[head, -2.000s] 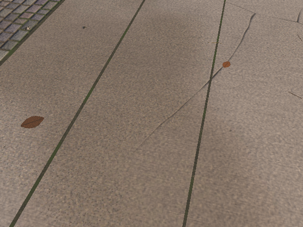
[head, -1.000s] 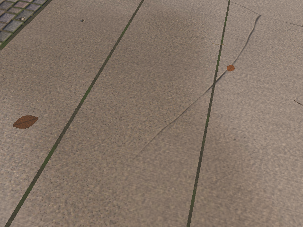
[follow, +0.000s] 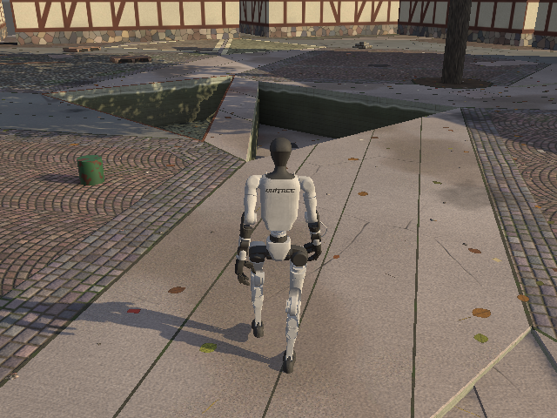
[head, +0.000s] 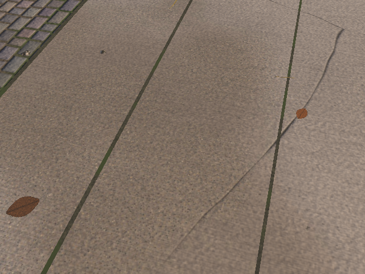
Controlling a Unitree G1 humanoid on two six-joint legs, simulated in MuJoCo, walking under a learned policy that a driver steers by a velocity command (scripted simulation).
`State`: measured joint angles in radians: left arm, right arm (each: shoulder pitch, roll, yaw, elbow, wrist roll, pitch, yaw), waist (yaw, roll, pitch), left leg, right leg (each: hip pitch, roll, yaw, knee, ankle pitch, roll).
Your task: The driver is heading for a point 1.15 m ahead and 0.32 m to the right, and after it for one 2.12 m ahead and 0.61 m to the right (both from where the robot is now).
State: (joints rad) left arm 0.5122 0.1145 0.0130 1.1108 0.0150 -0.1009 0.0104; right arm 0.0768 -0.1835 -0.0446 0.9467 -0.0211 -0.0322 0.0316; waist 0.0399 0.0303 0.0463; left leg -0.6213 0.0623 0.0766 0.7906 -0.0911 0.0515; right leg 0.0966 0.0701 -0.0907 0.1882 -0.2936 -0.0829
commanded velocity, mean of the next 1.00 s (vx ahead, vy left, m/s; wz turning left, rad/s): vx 0.49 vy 0.00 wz -0.28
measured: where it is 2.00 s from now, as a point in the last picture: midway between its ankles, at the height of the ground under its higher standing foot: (265, 150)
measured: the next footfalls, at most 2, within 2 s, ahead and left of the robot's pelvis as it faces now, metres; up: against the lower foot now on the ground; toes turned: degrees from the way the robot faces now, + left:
left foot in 0.16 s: +0.27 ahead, +0.08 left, +0.00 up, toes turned +5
right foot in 0.72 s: +0.55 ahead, -0.09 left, +0.00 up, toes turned -16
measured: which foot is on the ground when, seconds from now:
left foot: up 0.00-0.14, down 0.16-0.74, up 0.76-1.00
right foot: down 0.00-0.14, up 0.16-0.70, down 0.72-1.00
